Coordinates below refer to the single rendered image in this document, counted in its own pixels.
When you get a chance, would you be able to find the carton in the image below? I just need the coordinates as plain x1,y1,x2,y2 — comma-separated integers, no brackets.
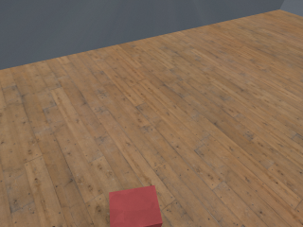
109,185,163,227

